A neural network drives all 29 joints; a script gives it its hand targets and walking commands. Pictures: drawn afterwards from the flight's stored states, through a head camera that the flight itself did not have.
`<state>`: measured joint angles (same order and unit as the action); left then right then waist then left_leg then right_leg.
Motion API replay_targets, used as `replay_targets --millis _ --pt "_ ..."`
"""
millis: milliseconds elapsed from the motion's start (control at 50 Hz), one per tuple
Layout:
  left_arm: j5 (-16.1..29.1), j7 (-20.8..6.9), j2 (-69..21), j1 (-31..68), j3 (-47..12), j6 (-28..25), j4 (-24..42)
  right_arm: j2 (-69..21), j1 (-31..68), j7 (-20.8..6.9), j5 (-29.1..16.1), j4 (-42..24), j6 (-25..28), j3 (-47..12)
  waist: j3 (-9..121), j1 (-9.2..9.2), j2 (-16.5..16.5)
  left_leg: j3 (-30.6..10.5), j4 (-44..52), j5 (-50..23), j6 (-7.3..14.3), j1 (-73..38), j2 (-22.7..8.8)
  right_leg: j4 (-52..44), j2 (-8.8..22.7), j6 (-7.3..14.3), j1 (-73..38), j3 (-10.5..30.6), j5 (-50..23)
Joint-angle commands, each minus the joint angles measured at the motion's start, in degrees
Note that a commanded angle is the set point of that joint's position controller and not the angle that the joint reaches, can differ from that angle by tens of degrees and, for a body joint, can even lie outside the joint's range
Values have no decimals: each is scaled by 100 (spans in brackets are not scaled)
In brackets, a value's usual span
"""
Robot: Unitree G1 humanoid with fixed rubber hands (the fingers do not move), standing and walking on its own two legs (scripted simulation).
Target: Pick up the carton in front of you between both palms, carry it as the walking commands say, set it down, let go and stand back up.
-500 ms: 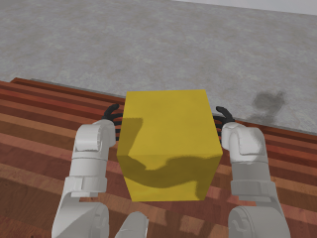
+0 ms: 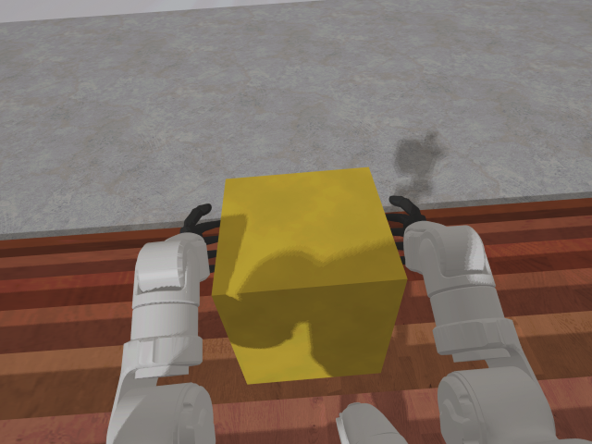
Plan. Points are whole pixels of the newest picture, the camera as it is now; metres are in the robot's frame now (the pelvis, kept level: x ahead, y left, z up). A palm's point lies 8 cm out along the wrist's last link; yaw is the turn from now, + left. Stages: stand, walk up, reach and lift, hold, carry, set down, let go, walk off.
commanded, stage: carry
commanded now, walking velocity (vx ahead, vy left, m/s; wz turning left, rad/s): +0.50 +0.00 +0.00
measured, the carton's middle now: (306, 279) +0.35 -0.04 +0.01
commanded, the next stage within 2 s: none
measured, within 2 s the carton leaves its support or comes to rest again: neither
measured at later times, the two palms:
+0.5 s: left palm (200, 197) +0.67 +0.16 -0.09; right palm (325, 172) +0.70 -0.14 -0.09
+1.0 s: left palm (213, 158) +1.04 +0.17 -0.26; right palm (302, 149) +1.02 -0.12 -0.26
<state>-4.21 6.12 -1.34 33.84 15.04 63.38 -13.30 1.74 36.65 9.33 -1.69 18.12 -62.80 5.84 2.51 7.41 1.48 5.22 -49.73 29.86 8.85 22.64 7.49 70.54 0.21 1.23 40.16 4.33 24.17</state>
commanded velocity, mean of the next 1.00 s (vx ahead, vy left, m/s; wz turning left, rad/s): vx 0.50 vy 0.00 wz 0.00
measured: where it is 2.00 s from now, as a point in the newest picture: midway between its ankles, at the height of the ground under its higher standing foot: (277, 265)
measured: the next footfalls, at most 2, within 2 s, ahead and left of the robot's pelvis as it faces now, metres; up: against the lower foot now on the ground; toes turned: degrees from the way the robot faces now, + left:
right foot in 0.26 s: +0.31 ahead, -0.09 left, -0.16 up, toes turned +1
left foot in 0.72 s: +0.66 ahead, +0.09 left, -0.33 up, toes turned +3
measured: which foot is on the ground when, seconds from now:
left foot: down 0.00-0.26, up 0.28-0.70, down 0.72-1.00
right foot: up 0.00-0.24, down 0.26-0.72, up 0.74-1.00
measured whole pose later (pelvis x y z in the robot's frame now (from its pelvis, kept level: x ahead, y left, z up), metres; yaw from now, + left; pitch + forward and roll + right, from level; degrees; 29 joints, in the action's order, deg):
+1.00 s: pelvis +0.69 +0.04 -0.34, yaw +1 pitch +2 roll +0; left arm -3.7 6.8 -1.2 31.1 13.7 62.0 -10.6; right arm 0.7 34.4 9.0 -1.2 17.0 -60.1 5.9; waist 0.9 5.9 0.2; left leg 5.5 -55.5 35.5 7.6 22.6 5.0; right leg 66.0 1.9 2.6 44.7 3.2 6.0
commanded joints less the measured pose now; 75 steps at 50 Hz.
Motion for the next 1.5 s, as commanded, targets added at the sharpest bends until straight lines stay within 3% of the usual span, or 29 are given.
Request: replay_targets --millis 0,160,200,220,240,260,320,360,400,540,620,660,680,700,720,740,800,840,1080,1140,1160,1180,1200,1240,1260,1280,1340,1400,1480 --pt "1809 -1085 -5768 3646 -3243 -280 398 -7245 4474 -1589 -2667 -1193 332 -3349 2384 -413 213 -2880 781 -5705 593 -1897 -2052 356 151 145 561 -200 -1227" --pt "2055 -998 -5846 3605 -3964 -281 1015 -6693 3437 -1549 -2298 -1293 466 -3240 1463 102 623 -1104 -689 -3382 19 -1098 -617 -4206 -367 158 -1211 -1082 -4996" --pt "2097 -991 -5583 3387 -3994 -207 1142 -6501 3134 -1538 -2148 -1163 409 -3183 2392 -1106 973 -608 -2473 -5240 -360 -345 -974 -3062 -389 489 -3398 -1213 -4791" --pt "2119 -1021 -5456 3344 -3966 -175 1110 -6425 3293 -1536 -2055 -1227 390 -3143 2547 -1996 85 -192 -4441 -5338 -649 460 -892 -3588 -265 698 -4719 -1255 -4622" --pt "2136 -1066 -5378 3168 -3929 -146 907 -6280 3441 -1515 -1970 -1167 314 -3054 1966 -2506 -1212 85 -6371 -758 -887 1481 -49 -4178 202 964 -4961 -733 -4361" --pt "2191 -1085 -5182 3125 -3815 -107 537 -6086 3399 -1472 -1863 -1060 185 -2872 1962 -1419 -1744 -382 -6662 1556 -896 2834 177 -2868 1163 1251 -6007 769 -8972" --pt "2882 -1213 -5776 3964 -4140 -84 728 -5358 3066 -1260 -1209 -729 68 -2247 1985 -1059 358 -897 -4551 836 -642 2980 -663 -3422 1242 1435 -4666 1857 -4851" --pt "3222 -1285 -6225 4573 -4266 -217 751 -5605 3194 -1229 -1090 -872 94 -2152 2562 -1029 -905 -1258 -3717 -163 -554 3264 -955 -2591 1845 1775 -5020 2963 -5303" --pt "3350 -1344 -6635 4874 -4370 -288 918 -5772 3501 -1266 -1108 -1065 196 -2226 2035 -1185 -92 -1104 -1979 -294 -823 2649 -947 -3311 1585 1995 -3499 2762 -3289" --pt "3182 -1333 -6615 4055 -4339 -473 752 -6110 3335 -1313 -1332 -1300 393 -2814 1741 -1613 68 -528 430 -4421 -654 3008 -867 -1715 276 1089 -4261 1104 -2900" --pt "2936 -1308 -6325 3560 -4188 -525 683 -5883 3411 -1245 -1374 -1664 276 -2986 1274 -1566 -894 130 2097 -5566 -656 145 -619 -1554 45 887 -2575 204 -2274" --pt "2862 -1298 -6163 3383 -4166 -502 589 -5672 3282 -1258 -1428 -1651 186 -2962 2458 -241 -1254 293 1070 -5816 -347 -1975 -614 592 518 588 -2352 -260 -4275" --pt "2799 -1285 -6130 3516 -4137 -476 621 -5596 3237 -1288 -1438 -1581 173 -2961 2483 514 -101 367 1509 -5335 -235 -3020 -540 2542 125 230 -1523 -676 -3995" --pt "2599 -1265 -6072 3520 -3986 -396 554 -5566 3062 -1336 -1443 -1390 121 -2899 1907 744 1060 -237 2013 -4988 14 -3358 -1017 4161 -711 30 -443 -825 210" --pt "2458 -1190 -5864 3631 -3745 -249 334 -5447 3032 -1370 -1510 -1068 85 -2764 1954 -101 1409 -1907 865 -8217 365 -4366 -1970 4275 -977 -52 902 -31 1872" --pt "2165 -1096 -5515 3223 -3433 -156 191 -5599 3353 -1413 -1738 -1085 86 -2984 2207 -227 942 -3144 1318 -6456 842 -4370 -2551 3474 -680 -137 1411 340 1286" --pt "1747 -968 -5325 3176 -3079 -134 83 -6365 4183 -1549 -2504 -1218 127 -3263 2062 -445 -111 -2855 791 -5444 521 -3099 -2183 1561 63 73 1257 326 447" --pt "1703 -995 -5485 3328 -3082 -169 270 -6732 4292 -1588 -2648 -1192 258 -3321 2208 -385 128 -3505 1445 -3743 1060 -1848 -2417 183 167 -51 579 201 69" --pt "2082 -1033 -5819 3479 -4023 -346 1099 -6565 3442 -1559 -2313 -1489 534 -3390 1453 94 377 -1148 -368 -2745 150 -715 -914 -3863 -238 141 -1167 -1006 -4875" --pt "2087 -1050 -5436 3249 -3968 -217 1031 -6323 3207 -1543 -2087 -1243 444 -3262 2215 -1509 419 -353 -2905 -4741 -508 262 -1208 -3230 -347 460 -3996 -1355 -4562" --pt "2116 -1081 -5374 3059 -3941 -184 859 -6159 3274 -1527 -1984 -1231 380 -3140 2263 -2279 -679 32 -5177 -3834 -768 959 -744 -3816 -184 724 -4889 -1270 -4489" --pt "2128 -1122 -5205 3065 -3777 -146 644 -6049 3431 -1494 -1819 -1132 309 -2949 1255 -2164 -1317 376 -6572 1066 -766 1823 133 -4487 520 888 -4531 -645 -5885" --pt "2228 -1139 -5196 3155 -3750 -118 339 -5796 3343 -1439 -1692 -957 155 -2755 1576 -1165 -1528 -540 -6166 1429 -698 3077 18 -2952 1367 1163 -5850 1063 -9270" --pt "2727 -1222 -5694 3826 -4092 -113 530 -5446 3004 -1314 -1321 -710 93 -2312 1989 -1063 -502 -942 -4938 716 -618 3488 -583 -2978 1717 1578 -5451 1895 -6786" --pt "2969 -1267 -5883 4052 -4096 -121 638 -5386 2993 -1268 -1226 -648 96 -2213 1882 -1070 547 -881 -3714 -236 -538 3037 -834 -3236 1210 1031 -4665 1573 -5592" --pt "3122 -1286 -6217 4424 -4200 -196 676 -5584 3014 -1253 -1142 -765 103 -2144 2316 -919 -703 -1063 -3393 -381 -525 2985 -922 -2672 1665 1416 -4766 2109 -6456" --pt "3322 -1312 -6648 4733 -4346 -315 911 -5956 3620 -1294 -1284 -1158 201 -2333 2309 -1131 -541 -811 -1656 -423 -757 2007 -884 -3324 1639 1817 -3485 2308 -4041" --pt "3312 -1281 -6858 4527 -4456 -398 1033 -6141 3486 -1323 -1377 -1396 314 -2592 2411 -1005 -502 -535 -1920 -1989 -467 1678 -909 -2544 1262 1294 -3371 1390 -4954" --pt "3065 -1243 -6518 3861 -4428 -461 990 -6179 3424 -1356 -1509 -1598 365 -2959 2062 -1732 -483 -805 -658 -2706 -625 4511 -907 -1597 703 1246 -5972 1969 -4141"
